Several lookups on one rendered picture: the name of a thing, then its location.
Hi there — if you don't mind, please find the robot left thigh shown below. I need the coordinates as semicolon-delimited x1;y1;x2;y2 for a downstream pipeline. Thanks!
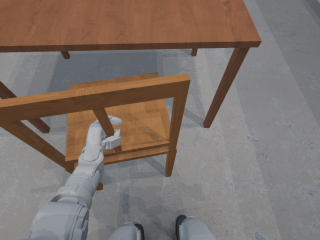
108;225;141;240

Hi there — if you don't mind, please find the chair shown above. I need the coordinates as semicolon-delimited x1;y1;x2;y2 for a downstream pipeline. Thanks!
0;72;191;191

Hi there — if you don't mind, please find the left robot forearm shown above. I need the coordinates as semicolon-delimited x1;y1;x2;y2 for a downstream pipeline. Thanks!
28;144;105;239

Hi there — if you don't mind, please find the robot left upper arm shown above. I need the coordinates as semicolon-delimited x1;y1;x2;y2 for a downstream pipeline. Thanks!
21;201;90;240

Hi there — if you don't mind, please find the left robot foot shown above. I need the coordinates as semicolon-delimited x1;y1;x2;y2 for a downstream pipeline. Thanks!
134;223;145;240

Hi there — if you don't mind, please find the robot left hand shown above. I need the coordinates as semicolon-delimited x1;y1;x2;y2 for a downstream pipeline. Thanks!
86;115;123;151

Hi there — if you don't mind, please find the table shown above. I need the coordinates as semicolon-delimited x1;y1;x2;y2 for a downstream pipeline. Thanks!
0;0;262;134

